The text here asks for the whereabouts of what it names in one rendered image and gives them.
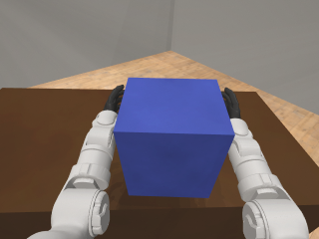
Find robot right forearm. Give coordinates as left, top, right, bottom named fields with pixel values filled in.
left=228, top=119, right=309, bottom=238

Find pedestal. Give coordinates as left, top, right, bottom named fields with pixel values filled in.
left=0, top=88, right=319, bottom=239

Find left robot upper arm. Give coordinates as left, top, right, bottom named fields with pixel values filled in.
left=27, top=188, right=110, bottom=239

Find carton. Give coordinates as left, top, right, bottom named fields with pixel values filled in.
left=113, top=77, right=235, bottom=198

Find robot right hand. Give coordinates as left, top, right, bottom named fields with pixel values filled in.
left=221, top=87, right=241, bottom=120

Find robot left hand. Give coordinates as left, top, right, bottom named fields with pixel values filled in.
left=103, top=85, right=125, bottom=114

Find robot left forearm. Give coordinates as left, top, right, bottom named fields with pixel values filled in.
left=51, top=110, right=118, bottom=227

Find right robot upper arm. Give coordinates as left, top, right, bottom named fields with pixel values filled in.
left=242, top=199, right=309, bottom=239

